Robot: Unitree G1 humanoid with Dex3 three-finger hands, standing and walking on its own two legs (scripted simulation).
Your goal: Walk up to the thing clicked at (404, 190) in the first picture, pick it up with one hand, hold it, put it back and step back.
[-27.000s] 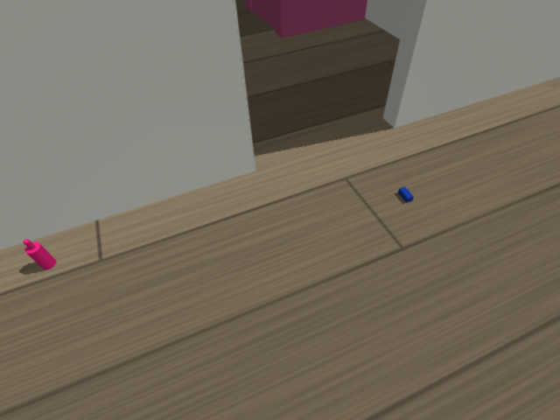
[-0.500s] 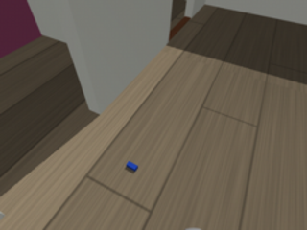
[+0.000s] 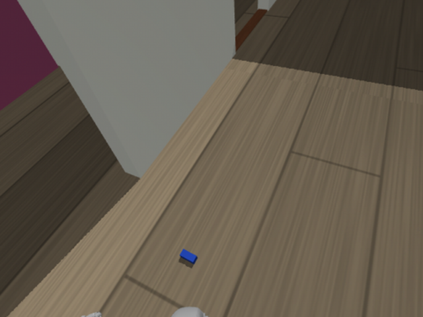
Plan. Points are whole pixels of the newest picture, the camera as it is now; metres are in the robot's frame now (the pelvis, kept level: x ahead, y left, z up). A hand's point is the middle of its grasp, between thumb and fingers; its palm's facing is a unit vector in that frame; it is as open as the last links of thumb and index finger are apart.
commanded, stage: walk up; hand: left
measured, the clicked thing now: (188, 256) +0.48 +0.23 -0.75
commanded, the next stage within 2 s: none
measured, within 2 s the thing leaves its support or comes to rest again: neither
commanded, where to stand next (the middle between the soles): +0.08 -0.03 m, yaw -1 degrees
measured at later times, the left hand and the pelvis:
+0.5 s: hand out of the picture +0.08 +0.28 -0.17, palm faces +0.00 -0.92 -0.39, open 7.3 cm; pelvis +0.01 +0.01 -0.02, yaw +0 degrees
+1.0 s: hand out of the picture +0.10 +0.28 -0.15, palm faces -0.01 -0.94 -0.34, open 7.3 cm; pelvis +0.01 +0.02 +0.00, yaw +1 degrees
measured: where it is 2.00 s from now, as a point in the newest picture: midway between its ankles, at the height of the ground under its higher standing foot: outside the picture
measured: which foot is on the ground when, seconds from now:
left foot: up 0.00-0.18, down 0.20-1.00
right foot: down 0.00-0.22, up 0.24-0.46, down 0.48-1.00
